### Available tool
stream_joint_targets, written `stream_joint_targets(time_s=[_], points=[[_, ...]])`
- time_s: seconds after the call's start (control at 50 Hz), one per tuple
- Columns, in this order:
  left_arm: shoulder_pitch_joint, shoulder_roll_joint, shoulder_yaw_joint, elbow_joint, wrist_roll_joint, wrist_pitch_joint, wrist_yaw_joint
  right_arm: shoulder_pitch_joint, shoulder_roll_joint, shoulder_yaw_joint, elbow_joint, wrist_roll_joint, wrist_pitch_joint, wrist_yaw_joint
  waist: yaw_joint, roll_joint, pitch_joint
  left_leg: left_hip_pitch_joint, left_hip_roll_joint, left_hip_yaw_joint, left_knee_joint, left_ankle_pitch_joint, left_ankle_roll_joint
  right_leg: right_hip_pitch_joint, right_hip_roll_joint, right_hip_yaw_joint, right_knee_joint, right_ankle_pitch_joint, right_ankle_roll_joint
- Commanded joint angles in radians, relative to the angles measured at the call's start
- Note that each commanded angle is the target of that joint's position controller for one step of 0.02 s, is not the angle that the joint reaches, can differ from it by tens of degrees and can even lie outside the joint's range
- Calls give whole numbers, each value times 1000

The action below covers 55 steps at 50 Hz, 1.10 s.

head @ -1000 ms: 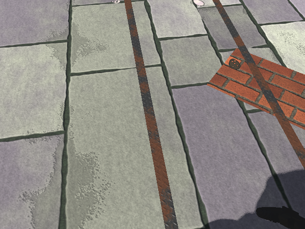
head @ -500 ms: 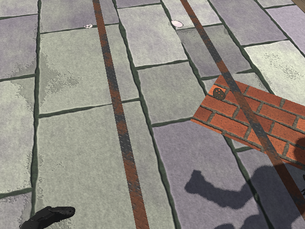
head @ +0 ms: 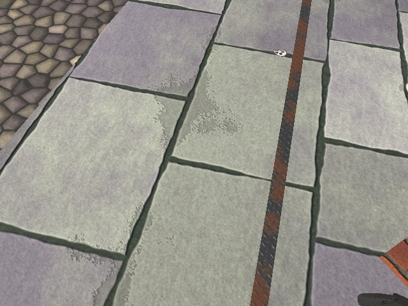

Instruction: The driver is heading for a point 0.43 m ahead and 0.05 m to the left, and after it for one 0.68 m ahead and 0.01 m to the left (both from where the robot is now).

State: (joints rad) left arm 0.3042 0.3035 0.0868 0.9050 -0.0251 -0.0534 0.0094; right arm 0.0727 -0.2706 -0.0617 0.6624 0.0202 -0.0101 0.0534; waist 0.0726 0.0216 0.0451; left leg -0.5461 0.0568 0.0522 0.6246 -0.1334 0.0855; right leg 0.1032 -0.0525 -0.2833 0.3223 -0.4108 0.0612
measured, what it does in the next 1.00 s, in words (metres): walks ahead: left foot, then right foot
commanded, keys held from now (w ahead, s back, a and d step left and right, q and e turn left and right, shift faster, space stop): w+q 0.32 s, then w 0.04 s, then no key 0.14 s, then e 0.50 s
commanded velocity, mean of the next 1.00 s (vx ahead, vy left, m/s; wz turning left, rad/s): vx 0.29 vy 0.00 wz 0.15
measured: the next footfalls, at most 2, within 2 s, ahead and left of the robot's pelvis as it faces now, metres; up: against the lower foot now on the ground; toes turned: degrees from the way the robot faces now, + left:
left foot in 0.02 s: +0.18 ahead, +0.10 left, +0.00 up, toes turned +4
right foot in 0.50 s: +0.49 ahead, -0.05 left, +0.00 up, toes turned +17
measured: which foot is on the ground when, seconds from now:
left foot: up 0.00-0.00, down 0.02-0.52, up 0.54-0.90, down 0.92-1.00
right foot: down 0.00-0.02, up 0.04-0.48, down 0.50-0.92, up 0.94-1.00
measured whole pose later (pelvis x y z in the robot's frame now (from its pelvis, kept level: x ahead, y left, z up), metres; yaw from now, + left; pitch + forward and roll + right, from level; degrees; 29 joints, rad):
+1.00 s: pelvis +0.38 +0.05 +0.01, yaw +4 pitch +1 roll -1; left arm 0.16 0.33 0.08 0.78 -0.02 0.03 0.02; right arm 0.17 -0.27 -0.06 0.70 -0.04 -0.01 -0.04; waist 0.02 -0.04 0.04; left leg -0.29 -0.01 -0.03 0.50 -0.22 0.01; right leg -0.47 0.09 0.11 0.83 -0.44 0.01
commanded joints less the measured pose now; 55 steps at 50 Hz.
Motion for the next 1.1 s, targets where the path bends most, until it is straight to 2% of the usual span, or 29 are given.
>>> stream_joint_targets(time_s=[0.02,0.04,0.06,0.08,0.1,0.12,0.14,0.24,0.36,0.4,0.46,0.5,0.52,0.54,0.56,0.58,0.6,0.64,0.68,0.74,0.84,0.9,0.92,0.94,0.96,0.98,1.0,1.04,1.1], points=[[-54,182,35,-67,-2,4,10,338,-215,-101,24,5,4,-19,-235,-46,-185,519,-106,24,-68,-7,93,-215,-177,32,498,914,-104],[8,55,-6,-120,46,-12,3,368,-341,-126,33,16,6,-38,-163,226,-239,844,150,-457,-123,-98,239,-660,-29,44,876,130,-35],[-20,55,-20,-140,31,-52,-8,363,-314,-104,-14,7,-17,-28,-165,188,-409,953,281,-890,-302,-269,351,-829,83,307,1048,-212,-32],[-143,132,0,-171,-14,-75,-18,342,-237,-80,-4,-2,-35,-18,-201,86,-303,897,263,-781,-351,-229,286,-928,31,364,1066,-127,-55],[-168,124,-4,-181,-17,-89,-18,301,-213,-71,-1,-2,-46,-18,-170,60,-201,767,225,-645,-346,-151,251,-929,-10,355,996,-36,-74],[-159,120,-2,-165,8,-93,-9,229,-182,-62,-10,-2,-49,-21,-123,2,-142,630,181,-539,-343,-51,217,-867,-48,359,910,32,-72],[-140,130,6,-155,23,-85,-4,177,-151,-51,-25,-10,-50,-25,-85,16,-113,523,146,-465,-359,42,199,-791,-72,364,841,78,-68],[-186,81,-2,-178,41,-43,-5,195,-177,-56,-25,-8,-57,-55,-68,20,-68,357,89,-348,-416,195,200,-728,-49,341,611,241,-1],[-365,49,-22,-231,22,-57,-28,275,-179,-56,15,-1,-48,-72,-142,67,-25,316,55,-314,-403,32,131,-623,19,335,251,538,4],[-384,65,-19,-242,30,-65,-38,303,-166,-53,39,-2,-42,-75,-150,70,-13,369,68,-326,-335,134,116,-617,31,338,197,544,-17],[-335,92,-7,-234,42,-78,-46,307,-153,-49,52,-10,-25,-85,-126,98,-48,470,88,-367,-200,309,79,-565,51,334,151,472,-65],[-202,123,6,-199,62,-89,-41,271,-124,-38,36,-13,-22,-86,-53,80,-130,454,11,-335,-20,417,22,-347,28,317,88,665,-116],[-107,186,15,-192,84,-92,-40,327,-82,-21,18,-31,-26,-85,-49,-52,-284,301,-57,-297,214,179,-30,-51,-146,468,197,1024,-203],[-28,179,16,-154,71,-71,-44,495,-47,-6,58,-18,-29,-81,-70,-291,-434,77,-176,-230,531,-506,-106,207,-346,770,187,1128,-392],[-9,126,2,-139,25,-56,-54,505,-129,-19,76,-10,-24,-77,-62,-231,-441,15,-140,-275,622,-563,-121,173,-347,887,120,838,-401],[-88,102,-9,-157,12,-43,-55,380,-170,-30,57,-8,-10,-79,-50,-154,-300,-38,-94,-231,658,-495,-139,54,-295,806,80,670,-358],[-159,75,-23,-172,17,-31,-53,288,-172,-32,37,-18,3,-84,-54,-98,-208,-43,-63,-185,619,-438,-149,-75,-244,730,48,596,-325],[-223,84,-22,-178,28,-12,-44,226,-141,-32,11,-30,20,-91,-87,-111,-116,32,-24,-157,460,-368,-149,-273,-171,651,-3,529,-287],[-222,130,-3,-174,34,3,-36,237,-96,-23,16,-24,22,-102,-97,-162,-114,120,-52,-116,302,-385,-153,-338,-123,594,-18,574,-279],[-204,164,16,-176,20,20,-20,223,-94,-22,21,-23,21,-112,-88,-160,-181,188,-70,-120,184,-283,-154,-330,-131,614,-23,529,-296],[-209,157,23,-182,7,58,2,141,-97,-23,0,-21,14,-99,-70,-163,-130,237,-87,-132,31,-180,-136,-403,-104,679,-44,203,-268],[-209,138,17,-187,-2,77,13,180,-108,-31,10,-22,-10,-87,-109,-148,-121,388,-76,-118,-210,-45,-99,-460,-47,686,35,186,-206],[-183,99,4,-190,3,77,14,209,-167,-45,5,-36,-12,-93,-108,-64,-143,477,68,-226,-272,-47,-47,-533,0,637,146,84,-153],[-175,55,-5,-217,3,71,12,177,-250,-64,-1,-60,-1,-96,-68,195,-104,463,253,-447,-345,21,75,-689,152,434,352,-94,-91],[-156,123,15,-213,11,61,12,143,-219,-58,-19,-83,-4,-93,-76,236,-109,395,354,-538,-363,123,171,-693,128,388,601,-202,-52],[-119,168,35,-190,5,63,9,94,-163,-40,-39,-75,-10,-96,-55,159,-104,385,319,-467,-344,174,168,-689,104,411,726,-161,-34],[-84,166,42,-164,2,76,12,44,-136,-32,-45,-56,-13,-97,-34,112,-87,388,256,-364,-321,195,124,-697,94,402,784,-111,-14],[-77,132,37,-158,7,98,17,26,-124,-26,-43,-34,-15,-98,-43,101,-73,417,211,-259,-294,281,99,-736,78,386,854,-32,22],[-155,89,19,-214,-4,102,5,77,-139,-33,-21,-38,-1,-105,-86,124,-76,476,197,-179,-294,331,121,-744,54,329,745,25,55]])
